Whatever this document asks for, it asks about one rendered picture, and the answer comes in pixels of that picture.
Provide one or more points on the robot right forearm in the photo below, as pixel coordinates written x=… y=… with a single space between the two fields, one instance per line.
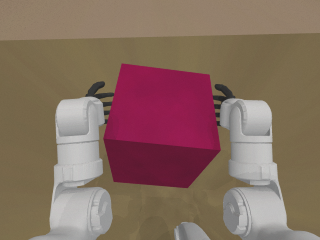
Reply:
x=250 y=131

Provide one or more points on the robot left forearm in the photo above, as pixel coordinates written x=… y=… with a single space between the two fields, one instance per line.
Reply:
x=77 y=123

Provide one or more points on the robot right upper arm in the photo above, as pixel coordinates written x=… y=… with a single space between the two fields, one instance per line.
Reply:
x=257 y=213

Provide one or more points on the robot left hand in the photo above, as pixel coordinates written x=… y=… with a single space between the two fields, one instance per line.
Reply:
x=91 y=93

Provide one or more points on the robot right hand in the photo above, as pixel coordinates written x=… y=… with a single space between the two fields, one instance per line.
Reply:
x=229 y=95

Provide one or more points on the robot left upper arm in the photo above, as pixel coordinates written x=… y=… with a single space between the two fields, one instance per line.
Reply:
x=79 y=214

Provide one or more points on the right robot thigh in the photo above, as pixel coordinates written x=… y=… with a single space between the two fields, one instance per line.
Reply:
x=189 y=231

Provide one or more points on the carton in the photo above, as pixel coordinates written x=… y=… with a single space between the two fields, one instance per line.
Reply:
x=162 y=128

